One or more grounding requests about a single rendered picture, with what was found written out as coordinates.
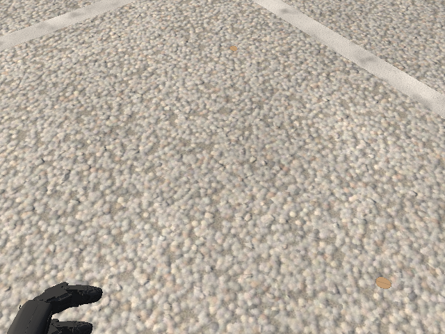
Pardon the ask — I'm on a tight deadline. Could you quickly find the robot left hand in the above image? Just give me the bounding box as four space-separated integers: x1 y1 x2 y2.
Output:
7 282 103 334

